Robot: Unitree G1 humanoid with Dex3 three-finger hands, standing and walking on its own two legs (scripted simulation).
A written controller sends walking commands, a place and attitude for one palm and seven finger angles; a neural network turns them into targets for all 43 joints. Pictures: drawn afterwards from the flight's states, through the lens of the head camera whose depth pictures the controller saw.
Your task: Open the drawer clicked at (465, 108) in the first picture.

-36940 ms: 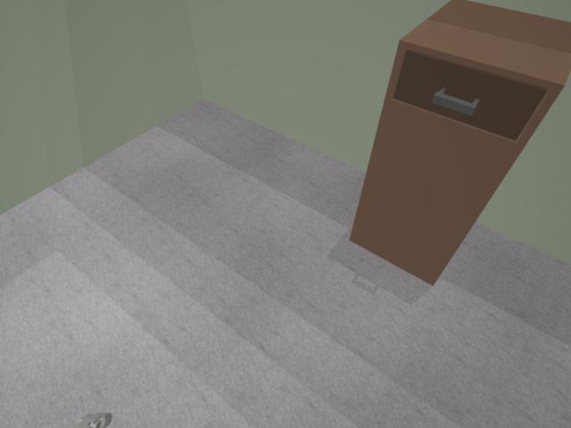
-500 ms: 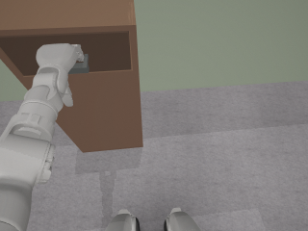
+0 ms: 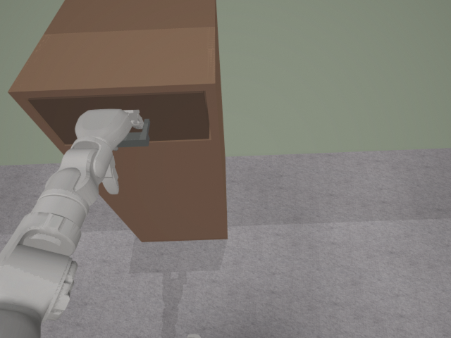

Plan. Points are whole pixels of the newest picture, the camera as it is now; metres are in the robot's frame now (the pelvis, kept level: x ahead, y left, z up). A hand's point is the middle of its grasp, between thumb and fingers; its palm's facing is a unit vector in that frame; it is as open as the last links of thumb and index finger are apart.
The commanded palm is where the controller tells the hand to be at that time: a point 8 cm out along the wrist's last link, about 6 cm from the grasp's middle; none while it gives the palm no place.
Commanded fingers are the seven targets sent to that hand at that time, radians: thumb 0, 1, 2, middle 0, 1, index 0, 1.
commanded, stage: open the thumb to release the handle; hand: left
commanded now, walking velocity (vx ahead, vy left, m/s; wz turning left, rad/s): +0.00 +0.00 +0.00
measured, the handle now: (124, 132) +0.51 +0.21 +0.04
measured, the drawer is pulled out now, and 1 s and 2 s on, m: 0.00 0.00 0.00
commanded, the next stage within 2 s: lift the hand off the handle in 0.72 s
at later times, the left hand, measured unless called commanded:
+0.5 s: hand (120, 151) +0.45 +0.20 +0.04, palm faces -0.03 -0.03 -1.00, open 13.5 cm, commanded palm +0.46 +0.21 +0.09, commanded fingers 0.00 -0.50 0.30 -0.15 -0.30 -0.15 -0.30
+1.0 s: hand (119, 153) +0.45 +0.21 +0.04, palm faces -0.05 +0.00 -1.00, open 13.9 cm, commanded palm +0.48 +0.21 +0.09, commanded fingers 0.00 -0.50 0.30 -0.15 -0.30 -0.15 -0.30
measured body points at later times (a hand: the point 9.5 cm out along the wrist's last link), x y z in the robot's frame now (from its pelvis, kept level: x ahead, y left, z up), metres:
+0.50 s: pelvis -0.02 -0.01 -0.02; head +0.05 -0.02 +0.43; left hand +0.45 +0.20 +0.10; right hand +0.03 -0.28 -0.15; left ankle +0.00 +0.11 -0.72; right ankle -0.03 -0.10 -0.72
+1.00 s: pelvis -0.06 +0.01 -0.02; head +0.03 +0.01 +0.42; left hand +0.45 +0.20 +0.10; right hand -0.07 -0.26 -0.15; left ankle +0.00 +0.11 -0.72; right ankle -0.03 -0.10 -0.72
